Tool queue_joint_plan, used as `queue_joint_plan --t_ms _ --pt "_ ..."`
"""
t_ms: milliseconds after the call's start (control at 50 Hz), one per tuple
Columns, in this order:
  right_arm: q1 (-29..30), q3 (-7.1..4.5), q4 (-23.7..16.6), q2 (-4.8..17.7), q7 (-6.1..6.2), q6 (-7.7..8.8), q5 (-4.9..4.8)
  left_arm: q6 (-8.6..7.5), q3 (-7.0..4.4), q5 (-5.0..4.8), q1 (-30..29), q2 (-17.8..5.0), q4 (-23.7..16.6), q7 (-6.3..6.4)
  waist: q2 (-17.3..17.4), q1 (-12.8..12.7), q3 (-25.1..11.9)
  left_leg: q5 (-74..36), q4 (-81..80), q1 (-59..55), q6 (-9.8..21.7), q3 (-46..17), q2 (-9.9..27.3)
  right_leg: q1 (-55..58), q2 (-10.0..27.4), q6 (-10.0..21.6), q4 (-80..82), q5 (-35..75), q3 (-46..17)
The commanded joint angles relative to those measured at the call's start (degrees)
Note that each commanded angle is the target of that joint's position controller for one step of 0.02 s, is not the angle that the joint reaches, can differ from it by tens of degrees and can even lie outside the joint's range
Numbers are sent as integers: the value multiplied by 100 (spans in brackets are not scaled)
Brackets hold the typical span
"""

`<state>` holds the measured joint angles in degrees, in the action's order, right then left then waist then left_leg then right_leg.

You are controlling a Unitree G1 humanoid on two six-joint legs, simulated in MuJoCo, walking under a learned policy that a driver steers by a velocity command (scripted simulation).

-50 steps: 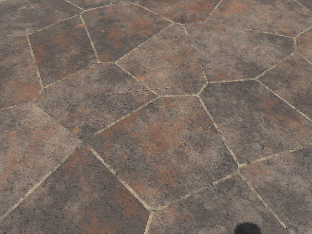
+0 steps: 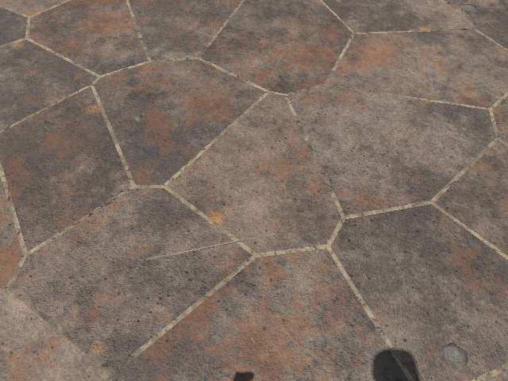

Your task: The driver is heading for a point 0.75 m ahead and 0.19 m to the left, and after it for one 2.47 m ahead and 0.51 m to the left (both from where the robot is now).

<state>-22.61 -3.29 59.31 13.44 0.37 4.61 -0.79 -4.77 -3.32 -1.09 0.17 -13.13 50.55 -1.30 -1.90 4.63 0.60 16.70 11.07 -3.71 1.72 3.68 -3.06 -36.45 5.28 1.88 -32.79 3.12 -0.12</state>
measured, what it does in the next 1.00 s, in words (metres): walks ahead, turning left: right foot, then left foot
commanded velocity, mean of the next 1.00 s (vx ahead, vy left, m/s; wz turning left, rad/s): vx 0.45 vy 0.00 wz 0.32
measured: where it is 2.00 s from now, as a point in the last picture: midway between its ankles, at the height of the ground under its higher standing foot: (215, 329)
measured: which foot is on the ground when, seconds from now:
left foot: down 0.00-0.10, up 0.12-0.64, down 0.66-1.00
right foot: up 0.00-0.06, down 0.08-0.68, up 0.70-1.00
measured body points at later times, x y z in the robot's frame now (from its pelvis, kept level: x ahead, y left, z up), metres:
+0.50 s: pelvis +0.28 -0.04 +0.01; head +0.29 -0.04 +0.46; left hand +0.27 +0.23 -0.13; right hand +0.45 -0.28 -0.11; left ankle +0.46 +0.15 -0.68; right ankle +0.20 -0.13 -0.74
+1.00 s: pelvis +0.55 +0.06 +0.01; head +0.59 +0.09 +0.45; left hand +0.64 +0.38 -0.09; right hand +0.72 -0.19 -0.11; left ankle +0.50 +0.12 -0.74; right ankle +0.77 -0.04 -0.69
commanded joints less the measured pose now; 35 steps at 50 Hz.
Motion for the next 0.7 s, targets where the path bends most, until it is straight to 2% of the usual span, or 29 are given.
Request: queue_joint_plan --t_ms 20,40,60,80,100,120,140,160,180,200,220,240,280,320,380,440,480,540,580,600,620,640,660,680,700 --pt "-135 -217 -120 985 47 -31 -35 -105 -67 -27 -568 -485 -504 -95 519 -200 473 -2317 30 -40 841 -729 1860 -17 -83 173 293 -413 23" --pt "-58 -236 -138 1038 50 -57 -31 -116 -113 -31 -357 -602 -475 -103 615 -349 309 -3060 322 -119 776 -687 1855 405 -218 255 341 -628 133" --pt "52 -240 -164 1062 49 -90 -29 -123 -203 -22 133 -766 -354 -96 695 -645 -25 -4071 946 -99 682 -550 1735 1177 -423 370 404 -722 315" --pt "107 -186 -206 928 48 -121 -6 -117 -352 -11 1134 -1033 -39 -66 640 -1087 -611 -4455 2102 300 517 -320 1421 2543 -529 549 395 -646 375" --pt "16 -87 -351 735 51 -123 105 -106 -475 62 2230 -1491 183 -9 -25 -1369 -1501 -2785 4003 1617 298 -60 1043 4411 580 938 235 -608 -926" --pt "-697 134 -338 -76 -24 6 71 -88 -503 62 2537 -1745 329 -56 -1539 -932 -2269 1317 5869 3759 -24 -353 -47 6100 1770 1819 1082 -1959 -3760" --pt "-216 0 -328 531 -46 147 -72 -101 -336 30 2403 -1185 268 -60 -927 -1136 -2007 1639 6509 4383 102 -1098 197 5896 1600 1562 1523 -2495 -4029" --pt "344 -81 -523 819 -55 233 -198 -127 -265 23 1856 -975 163 -36 -716 -1042 -1193 1143 6570 4749 204 -970 485 5152 1450 1311 1616 -2203 -3173" --pt "628 -87 -573 823 -11 254 -185 -141 -209 62 1354 -853 41 -31 -187 -853 -757 587 6322 4530 211 -817 798 4267 1266 1200 1766 -1569 -2515" --pt "749 -132 -576 782 26 223 -93 -158 -173 121 1068 -711 9 -42 -34 -682 -440 256 5980 4264 191 -780 986 3523 1088 1153 1938 -1101 -2033" --pt "614 -148 -548 684 34 145 -62 -180 -133 179 965 -593 23 -51 -150 -482 -383 48 5759 3875 195 -837 1143 3087 936 1097 2107 -931 -1716" --pt "510 -143 -517 548 37 69 -59 -188 -123 174 981 -547 62 -61 -198 -399 -339 -22 5575 3690 177 -822 1181 2865 851 1113 2270 -913 -1532" --pt "532 -136 -505 415 44 -54 -82 -215 -152 159 1125 -670 157 -7 -187 -332 -144 -242 5247 3795 106 -786 1251 2638 844 1147 2540 -800 -1102" --pt "918 -161 -630 469 47 -112 -60 -227 -191 193 1308 -812 240 78 -93 -400 66 -790 4777 4238 22 -864 1272 2691 864 1125 2712 -686 -804" --pt "1293 -179 -744 455 -11 -97 -40 -208 -191 197 1470 -836 302 164 -96 -495 167 -1739 3973 4475 -9 -957 1111 2884 751 939 2768 -403 -223" --pt "1822 -135 -926 374 -96 -69 -31 -201 -176 170 1578 -864 325 216 -92 -659 308 -2383 3144 4282 4 -660 953 2947 663 773 2850 -327 322" --pt "2166 -83 -1077 293 -156 -71 -24 -170 -182 148 1802 -887 413 238 -33 -793 436 -2450 2792 4356 40 -533 909 3281 760 739 2818 -222 516" --pt "2547 -39 -1340 274 -268 -75 -33 -55 -213 105 2042 -943 504 248 18 -912 562 -1987 2455 4642 152 -363 841 4045 993 697 2484 200 717" --pt "2602 -54 -1509 347 -354 -75 -45 34 -253 65 1978 -1055 476 267 -91 -817 530 -1391 2347 4520 290 -143 715 4360 1122 615 2063 1147 846" --pt "2485 -96 -1557 442 -388 -78 -46 73 -279 51 1869 -1148 420 291 -205 -690 380 -1075 2347 4183 388 47 550 4426 1139 548 1703 2185 945" --pt "2194 -167 -1551 578 -405 -92 -46 117 -306 45 1790 -1239 366 322 -347 -496 114 -779 2404 3671 496 245 329 4454 1132 475 1163 3274 1033" --pt "1491 -294 -1416 794 -405 -102 -59 172 -312 45 1684 -1281 310 349 -371 -94 -286 -750 2285 2741 646 381 68 4286 1017 358 201 3938 1164" --pt "533 -497 -1190 1176 -337 -119 -74 185 -279 48 1648 -1241 232 371 -177 368 -807 -1019 2006 1204 885 114 -11 3504 772 141 -1157 3446 1262" --pt "-186 -687 -1092 1822 -206 -170 -71 80 -140 184 1952 -826 8 321 963 328 -1507 -733 1939 -938 1616 -2228 1356 1320 181 -212 -3330 603 1286" --pt "-64 -606 -1194 1847 -216 -124 -79 -178 35 157 2016 -381 -164 211 1506 -13 -2158 -60 801 -1992 2392 -5128 2314 -302 -892 -348 -4723 -3593 111"
Keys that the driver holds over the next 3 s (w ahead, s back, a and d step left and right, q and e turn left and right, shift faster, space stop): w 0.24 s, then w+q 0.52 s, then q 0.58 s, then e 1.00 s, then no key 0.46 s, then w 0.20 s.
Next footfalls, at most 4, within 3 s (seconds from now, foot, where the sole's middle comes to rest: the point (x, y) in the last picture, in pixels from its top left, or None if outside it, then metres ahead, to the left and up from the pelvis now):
0.08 right None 0.24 -0.13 -0.77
0.66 left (201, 364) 0.54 0.13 -0.77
1.12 right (229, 269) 0.81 0.04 -0.77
1.50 left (166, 340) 0.61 0.22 -0.77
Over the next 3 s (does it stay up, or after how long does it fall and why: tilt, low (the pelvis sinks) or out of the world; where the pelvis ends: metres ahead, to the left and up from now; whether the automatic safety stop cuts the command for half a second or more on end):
stays up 0.69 0.09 0.00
